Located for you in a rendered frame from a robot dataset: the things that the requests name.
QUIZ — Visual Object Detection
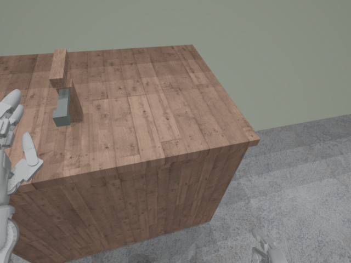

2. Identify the robot left hand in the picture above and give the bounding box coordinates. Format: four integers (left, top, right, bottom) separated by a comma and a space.
0, 89, 43, 205

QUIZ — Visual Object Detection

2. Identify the robot right hand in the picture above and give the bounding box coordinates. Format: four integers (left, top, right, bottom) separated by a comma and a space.
251, 228, 288, 263

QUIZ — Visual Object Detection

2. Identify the tap lever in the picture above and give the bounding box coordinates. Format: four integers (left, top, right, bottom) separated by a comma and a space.
53, 89, 71, 127

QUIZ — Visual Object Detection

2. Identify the left robot forearm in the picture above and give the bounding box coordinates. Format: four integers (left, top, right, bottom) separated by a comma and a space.
0, 205, 19, 263

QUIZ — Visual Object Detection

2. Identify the counter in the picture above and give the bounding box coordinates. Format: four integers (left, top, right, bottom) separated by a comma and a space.
0, 44, 260, 263

